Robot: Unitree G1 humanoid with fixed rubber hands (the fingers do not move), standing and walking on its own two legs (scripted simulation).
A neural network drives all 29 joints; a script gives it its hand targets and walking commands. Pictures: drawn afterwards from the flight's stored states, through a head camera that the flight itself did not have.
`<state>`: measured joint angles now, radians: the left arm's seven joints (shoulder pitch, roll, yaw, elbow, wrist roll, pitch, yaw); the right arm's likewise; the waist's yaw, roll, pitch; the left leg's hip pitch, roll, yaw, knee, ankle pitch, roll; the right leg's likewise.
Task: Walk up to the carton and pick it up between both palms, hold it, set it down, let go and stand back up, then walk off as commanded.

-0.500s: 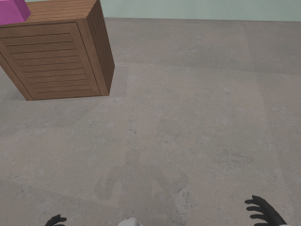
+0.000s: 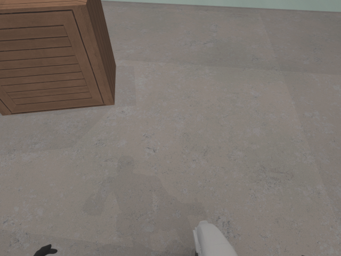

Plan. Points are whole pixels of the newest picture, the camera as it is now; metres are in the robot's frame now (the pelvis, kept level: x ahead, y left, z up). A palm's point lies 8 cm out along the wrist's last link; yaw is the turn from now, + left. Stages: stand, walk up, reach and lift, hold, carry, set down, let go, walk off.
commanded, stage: walk up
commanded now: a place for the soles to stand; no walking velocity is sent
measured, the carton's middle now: out of the picture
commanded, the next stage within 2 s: none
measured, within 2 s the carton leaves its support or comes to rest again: neither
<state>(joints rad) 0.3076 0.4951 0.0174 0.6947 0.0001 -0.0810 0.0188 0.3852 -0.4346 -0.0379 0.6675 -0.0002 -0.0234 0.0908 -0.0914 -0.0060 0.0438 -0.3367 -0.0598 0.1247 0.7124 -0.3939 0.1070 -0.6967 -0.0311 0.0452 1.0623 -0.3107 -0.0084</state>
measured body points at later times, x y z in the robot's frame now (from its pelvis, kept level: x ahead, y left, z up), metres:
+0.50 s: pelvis +0.17 +0.10 -0.01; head +0.18 +0.09 +0.44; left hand +0.27 +0.45 -0.07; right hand +0.32 -0.21 -0.09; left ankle +0.23 +0.23 -0.70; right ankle +0.18 -0.11 -0.71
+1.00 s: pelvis +0.33 +0.19 -0.01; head +0.34 +0.18 +0.44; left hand +0.41 +0.55 -0.07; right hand +0.46 -0.11 -0.11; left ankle +0.33 +0.29 -0.67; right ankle +0.39 +0.06 -0.71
